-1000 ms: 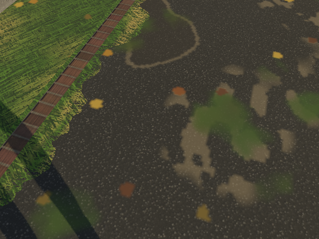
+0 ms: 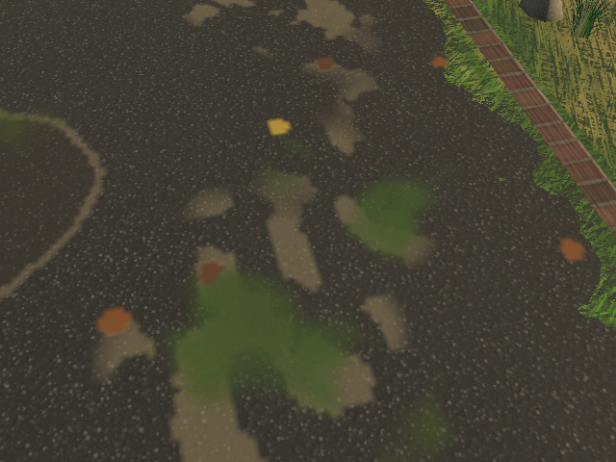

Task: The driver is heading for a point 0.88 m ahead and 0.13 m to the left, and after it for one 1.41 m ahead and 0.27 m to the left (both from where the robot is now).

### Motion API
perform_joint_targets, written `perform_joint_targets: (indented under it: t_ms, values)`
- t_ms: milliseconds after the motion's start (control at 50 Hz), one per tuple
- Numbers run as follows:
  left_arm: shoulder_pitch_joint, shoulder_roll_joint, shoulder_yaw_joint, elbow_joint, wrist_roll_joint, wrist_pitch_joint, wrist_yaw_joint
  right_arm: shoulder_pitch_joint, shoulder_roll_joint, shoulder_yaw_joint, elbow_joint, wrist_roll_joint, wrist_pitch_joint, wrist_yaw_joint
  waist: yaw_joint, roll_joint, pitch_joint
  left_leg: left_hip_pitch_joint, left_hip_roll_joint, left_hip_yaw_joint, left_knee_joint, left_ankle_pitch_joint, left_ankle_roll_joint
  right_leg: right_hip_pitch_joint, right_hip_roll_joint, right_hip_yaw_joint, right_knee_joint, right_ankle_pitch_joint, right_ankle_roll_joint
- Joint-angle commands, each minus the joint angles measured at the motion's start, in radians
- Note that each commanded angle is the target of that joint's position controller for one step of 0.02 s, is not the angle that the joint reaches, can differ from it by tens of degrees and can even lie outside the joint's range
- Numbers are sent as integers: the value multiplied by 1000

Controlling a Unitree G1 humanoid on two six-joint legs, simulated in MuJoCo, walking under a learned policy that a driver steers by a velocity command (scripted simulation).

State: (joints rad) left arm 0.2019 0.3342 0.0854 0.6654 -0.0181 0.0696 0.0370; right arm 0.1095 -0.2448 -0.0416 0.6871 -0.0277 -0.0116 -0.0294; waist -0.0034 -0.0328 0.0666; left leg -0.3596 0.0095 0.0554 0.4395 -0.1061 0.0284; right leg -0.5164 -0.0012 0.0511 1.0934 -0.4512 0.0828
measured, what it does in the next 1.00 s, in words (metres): steps on the spot: right foot, then left foot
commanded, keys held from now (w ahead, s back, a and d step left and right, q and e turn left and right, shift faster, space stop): no key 0.66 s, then w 0.34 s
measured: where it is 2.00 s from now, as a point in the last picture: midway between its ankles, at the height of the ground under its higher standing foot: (330, 400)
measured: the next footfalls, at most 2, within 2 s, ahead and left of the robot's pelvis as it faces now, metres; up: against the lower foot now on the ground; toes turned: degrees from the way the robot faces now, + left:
right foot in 0.18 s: +0.05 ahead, -0.14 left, +0.00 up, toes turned -3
left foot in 0.46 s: +0.06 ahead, +0.11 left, +0.00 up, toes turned -4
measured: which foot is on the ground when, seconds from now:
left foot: down 0.00-0.18, up 0.20-0.44, down 0.46-0.96, up 0.98-1.00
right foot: up 0.00-0.16, down 0.18-1.00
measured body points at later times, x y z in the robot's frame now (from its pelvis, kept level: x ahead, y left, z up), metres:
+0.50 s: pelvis +0.02 -0.03 +0.00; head +0.03 -0.03 +0.45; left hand +0.20 +0.20 -0.11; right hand +0.11 -0.31 -0.12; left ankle +0.02 +0.11 -0.74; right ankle +0.01 -0.14 -0.74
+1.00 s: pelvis +0.08 -0.04 -0.01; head +0.08 -0.05 +0.44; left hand +0.14 +0.23 -0.13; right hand +0.11 -0.31 -0.15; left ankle +0.02 +0.11 -0.71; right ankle +0.01 -0.14 -0.74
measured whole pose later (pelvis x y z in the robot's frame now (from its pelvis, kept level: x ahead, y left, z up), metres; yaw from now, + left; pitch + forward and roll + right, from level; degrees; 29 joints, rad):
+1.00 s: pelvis +0.08 -0.04 -0.01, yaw -4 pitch +0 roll +0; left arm 0.32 0.24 0.07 0.93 -0.02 -0.09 0.00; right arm 0.29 -0.26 -0.04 0.96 0.03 -0.06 -0.01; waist 0.01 0.03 -0.01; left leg -0.27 0.03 -0.04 0.78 -0.43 0.00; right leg -0.17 0.03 -0.01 0.55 -0.39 -0.03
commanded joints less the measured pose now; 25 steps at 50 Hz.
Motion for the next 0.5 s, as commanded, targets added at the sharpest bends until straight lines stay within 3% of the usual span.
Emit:
perform_joint_targets:
  t_ms: [20,100,160,180,200,220,240,260,300,360,400,440,460,480,500]
  values:
    - [37,33,4,-69,11,-12,-4,-20,-169,-48,-48,7,-3,-4,1,171,-189,165,253,-185,-153,180,222,62,-32,-13,-126,27,-6]
    - [28,45,0,-66,14,-15,-21,-16,-195,-54,-25,25,8,12,-9,187,-187,159,267,-175,-147,104,222,172,-20,-48,-325,70,-39]
    - [86,39,1,-32,21,-19,-34,-13,-182,-45,7,49,16,18,35,170,-167,93,234,-140,-77,25,155,347,14,-86,-622,234,-98]
    - [89,65,4,-36,29,-19,-33,36,-151,-34,33,50,13,23,30,121,-158,24,197,-107,-27,-60,78,430,-31,-12,-708,313,-136]
    - [92,135,12,-54,39,-18,-20,57,-74,-10,22,10,7,34,-12,-123,-189,-96,94,10,202,-279,-25,521,-257,264,-763,487,-208]
    - [22,145,9,-65,55,-26,-24,14,-98,-19,-3,7,4,25,1,-229,-134,-128,27,-17,280,-470,-67,329,-371,356,-798,455,-357]
    - [-23,106,0,-74,64,-46,-27,-26,-157,-34,2,15,9,17,20,-166,-98,-98,48,-66,379,-439,-77,272,-318,315,-821,374,-359]
    - [-50,74,-10,-60,63,-63,-27,-10,-165,-44,18,23,15,15,3,-152,-88,-99,46,-79,417,-397,-81,268,-270,256,-818,369,-322]
    - [-87,57,-17,-45,42,-81,-27,40,-155,-49,59,13,29,5,-13,-133,-89,-92,54,-92,442,-337,-102,296,-222,187,-782,492,-279]
    - [-81,31,-24,-18,35,-79,-27,46,-102,-29,73,25,24,13,-11,-107,-125,-9,50,-75,324,-307,-115,342,-184,124,-716,686,-275]
    - [-65,33,-24,0,31,-71,-27,30,-99,-23,75,32,20,15,6,-104,-142,32,41,-63,199,-269,-115,386,-192,145,-690,722,-285]
    - [-65,25,-27,21,18,-65,-26,63,-100,-18,95,27,16,19,-21,-81,-143,152,37,-58,-41,-28,-97,371,-169,143,-675,637,-246]
    - [-34,15,-30,34,21,-71,-27,67,-133,-21,99,14,15,18,-9,-44,-153,226,69,-102,-62,119,-81,344,-143,143,-678,523,-203]
    - [-2,16,-30,39,37,-81,-34,69,-199,-33,101,11,18,12,34,52,-146,267,112,-130,-17,248,-50,299,-91,105,-666,413,-168]
    - [5,16,-27,48,37,-83,-35,54,-205,-41,123,23,19,15,43,127,-132,199,92,-107,14,104,-13,321,-42,50,-687,336,-136]
Velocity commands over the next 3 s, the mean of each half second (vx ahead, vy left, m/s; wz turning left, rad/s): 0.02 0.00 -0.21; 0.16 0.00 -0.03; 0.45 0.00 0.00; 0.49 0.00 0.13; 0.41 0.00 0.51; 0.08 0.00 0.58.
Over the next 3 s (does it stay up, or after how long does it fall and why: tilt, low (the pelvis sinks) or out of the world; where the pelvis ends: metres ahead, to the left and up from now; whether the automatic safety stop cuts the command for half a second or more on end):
stays up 0.96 0.00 0.00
